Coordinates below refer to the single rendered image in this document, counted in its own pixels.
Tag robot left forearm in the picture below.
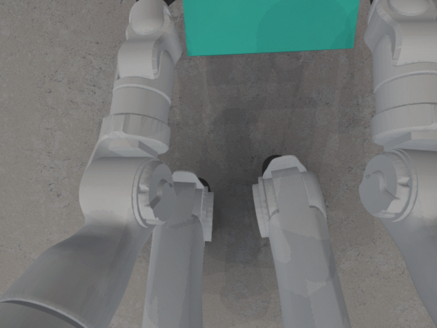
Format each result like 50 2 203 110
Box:
79 0 182 205

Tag carton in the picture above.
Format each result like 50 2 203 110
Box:
183 0 360 56

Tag right robot foot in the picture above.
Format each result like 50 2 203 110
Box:
262 155 281 177

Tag robot right forearm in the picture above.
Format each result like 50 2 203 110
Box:
364 0 437 151

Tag right robot thigh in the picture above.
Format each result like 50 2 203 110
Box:
252 167 352 328

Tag robot right upper arm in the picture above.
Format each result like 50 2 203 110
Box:
358 148 437 328

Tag robot left upper arm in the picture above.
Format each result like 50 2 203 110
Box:
0 156 177 328

